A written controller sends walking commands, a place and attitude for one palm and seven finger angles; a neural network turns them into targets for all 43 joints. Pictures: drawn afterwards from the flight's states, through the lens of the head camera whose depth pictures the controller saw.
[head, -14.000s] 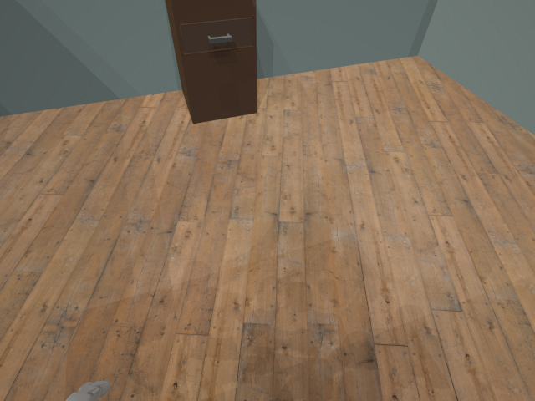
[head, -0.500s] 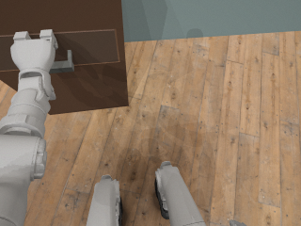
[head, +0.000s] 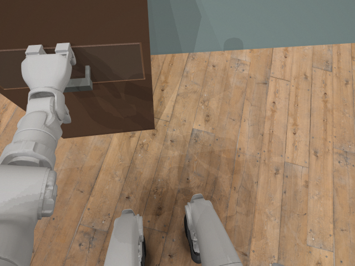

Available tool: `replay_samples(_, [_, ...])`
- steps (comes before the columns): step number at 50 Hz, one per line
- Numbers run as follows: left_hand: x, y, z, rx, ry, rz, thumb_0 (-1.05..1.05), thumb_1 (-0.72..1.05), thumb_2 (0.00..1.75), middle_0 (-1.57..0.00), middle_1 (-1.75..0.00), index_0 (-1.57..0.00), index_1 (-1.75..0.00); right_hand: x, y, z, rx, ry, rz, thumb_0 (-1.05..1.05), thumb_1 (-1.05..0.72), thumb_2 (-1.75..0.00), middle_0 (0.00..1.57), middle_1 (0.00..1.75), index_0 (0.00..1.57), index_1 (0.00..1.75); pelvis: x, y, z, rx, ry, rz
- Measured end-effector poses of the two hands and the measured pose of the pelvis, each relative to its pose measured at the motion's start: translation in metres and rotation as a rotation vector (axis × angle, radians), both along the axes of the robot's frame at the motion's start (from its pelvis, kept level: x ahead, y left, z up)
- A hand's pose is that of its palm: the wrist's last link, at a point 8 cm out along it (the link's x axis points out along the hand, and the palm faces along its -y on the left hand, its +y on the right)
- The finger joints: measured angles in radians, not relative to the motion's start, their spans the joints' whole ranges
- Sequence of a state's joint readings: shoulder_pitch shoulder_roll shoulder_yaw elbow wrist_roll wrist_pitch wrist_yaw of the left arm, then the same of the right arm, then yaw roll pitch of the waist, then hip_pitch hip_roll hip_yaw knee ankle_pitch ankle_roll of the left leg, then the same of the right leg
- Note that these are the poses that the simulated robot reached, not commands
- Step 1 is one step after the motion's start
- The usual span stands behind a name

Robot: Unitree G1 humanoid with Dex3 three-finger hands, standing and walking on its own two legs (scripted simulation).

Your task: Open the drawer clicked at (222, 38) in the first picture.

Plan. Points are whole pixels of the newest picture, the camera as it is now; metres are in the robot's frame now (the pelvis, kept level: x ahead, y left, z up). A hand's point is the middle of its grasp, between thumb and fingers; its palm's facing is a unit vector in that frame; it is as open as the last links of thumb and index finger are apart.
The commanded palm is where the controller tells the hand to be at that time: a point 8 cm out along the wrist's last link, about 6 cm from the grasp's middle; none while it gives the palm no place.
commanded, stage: move the hooked fingers above the handle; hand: left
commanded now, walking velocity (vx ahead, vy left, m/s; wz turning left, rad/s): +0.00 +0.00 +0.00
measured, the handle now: (66, 78) +0.59 +0.22 -0.08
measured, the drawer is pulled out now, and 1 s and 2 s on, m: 0.00 0.00 0.00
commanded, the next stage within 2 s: lower the fingers behind the handle in 1.86 s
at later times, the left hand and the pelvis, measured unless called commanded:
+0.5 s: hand (63, 87) +0.53 +0.20 -0.03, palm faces -0.08 -0.01 -1.00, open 13.8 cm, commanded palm +0.52 +0.20 +0.02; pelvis +0.00 +0.00 +0.01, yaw +0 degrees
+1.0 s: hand (60, 81) +0.54 +0.21 -0.02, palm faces -0.05 -0.02 -1.00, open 13.8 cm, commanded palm +0.53 +0.20 +0.02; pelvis +0.01 +0.00 +0.00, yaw +0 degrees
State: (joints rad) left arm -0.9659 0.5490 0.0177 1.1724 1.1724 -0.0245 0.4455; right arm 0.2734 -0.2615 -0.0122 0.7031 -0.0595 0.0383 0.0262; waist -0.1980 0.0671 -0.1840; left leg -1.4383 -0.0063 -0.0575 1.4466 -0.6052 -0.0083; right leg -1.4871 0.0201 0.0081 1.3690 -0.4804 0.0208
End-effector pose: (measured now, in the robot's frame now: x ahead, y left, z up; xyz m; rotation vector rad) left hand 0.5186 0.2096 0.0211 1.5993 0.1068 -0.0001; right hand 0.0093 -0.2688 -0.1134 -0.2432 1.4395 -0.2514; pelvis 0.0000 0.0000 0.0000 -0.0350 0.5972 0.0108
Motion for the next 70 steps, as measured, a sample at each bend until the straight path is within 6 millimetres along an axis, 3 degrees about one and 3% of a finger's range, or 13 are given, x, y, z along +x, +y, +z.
replay_samples(4, [-0.003, 0.002, -0.001, -0.026, 0.01, -0.014, 0.0, -0.48, 0.3, -0.32, -1.21, -0.32, -1.22, 0.001, 0.001, 0.0, 0.0, -0.001, 0.0, 0.0, -0.9, -0.89, 0.2, 0.3, 0.2, 0.3, 0.001, 0.0, 0.001, 0.001, 0.003, 0.0])
replay_samples(13, [-0.004, 0.004, 0.017, -0.025, -0.05, -0.035, 0.0, -0.49, 0.3, -0.32, -1.2, -0.32, -1.21, 0.007, 0.002, 0.004, 0.0, -0.006, 0.008, 0.0, -0.9, -0.89, 0.2, 0.3, 0.2, 0.3, 0.004, 0.001, 0.005, -0.005, -0.013, 0.009])
replay_samples(23, [-0.007, -0.003, 0.003, -0.033, 0.019, -0.04, 0.0, -0.49, 0.3, -0.32, -1.2, -0.32, -1.2, 0.006, 0.002, 0.009, -0.01, -0.01, 0.004, 0.0, -0.9, -0.89, 0.2, 0.3, 0.2, 0.3, 0.004, 0.003, 0.008, -0.005, -0.012, 0.007])
replay_samples(29, [-0.003, -0.011, 0.01, -0.058, -0.05, -0.086, 0.0, -0.49, 0.3, -0.32, -1.2, -0.32, -1.2, 0.002, 0.002, 0.008, -0.013, 0.007, -0.001, 0.0, -0.9, -0.89, 0.2, 0.3, 0.2, 0.3, 0.005, 0.003, 0.006, -0.006, -0.007, 0.006])
replay_samples(35, [0.001, -0.001, 0.014, -0.014, -0.083, -0.031, 0.0, -0.49, 0.3, -0.32, -1.2, -0.33, -1.22, 0.0, 0.004, 0.004, 0.008, 0.019, -0.004, 0.0, -0.9, -0.89, 0.2, 0.3, 0.2, 0.3, 0.004, 0.003, 0.005, -0.004, -0.009, 0.001])
replay_samples(42, [-0.002, 0.011, 0.001, -0.007, 0.04, 0.038, 0.0, -0.49, 0.3, -0.32, -1.2, -0.33, -1.22, 0.002, 0.005, 0.004, 0.008, 0.005, -0.006, 0.0, -0.9, -0.89, 0.2, 0.3, 0.2, 0.3, 0.003, 0.002, 0.007, 0.002, -0.008, -0.002])
replay_samples(50, [0.002, -0.002, 0.011, -0.057, -0.014, -0.087, 0.0, -0.49, 0.3, -0.32, -1.2, -0.32, -1.21, 0.003, 0.0, 0.009, -0.03, 0.005, 0.003, 0.0, -0.9, -0.89, 0.2, 0.3, 0.2, 0.3, 0.006, 0.002, 0.004, -0.01, -0.001, 0.01])
replay_samples(61, [-0.002, 0.006, 0.0, -0.003, -0.035, 0.003, 0.0, -0.49, 0.3, -0.33, -1.21, -0.32, -1.2, 0.003, 0.004, 0.001, 0.003, 0.011, -0.002, 0.0, -0.9, -0.89, 0.2, 0.3, 0.2, 0.3, 0.003, 0.003, 0.002, -0.005, -0.001, 0.0])
replay_samples(70, [-0.001, -0.006, 0.016, -0.032, -0.006, -0.034, 0.0, -0.49, 0.3, -0.32, -1.2, -0.32, -1.2, 0.004, 0.007, 0.009, 0.006, 0.0, -0.005, 0.0, -0.9, -0.89, 0.2, 0.3, 0.2, 0.3, 0.005, 0.001, 0.01, -0.003, -0.016, 0.009])
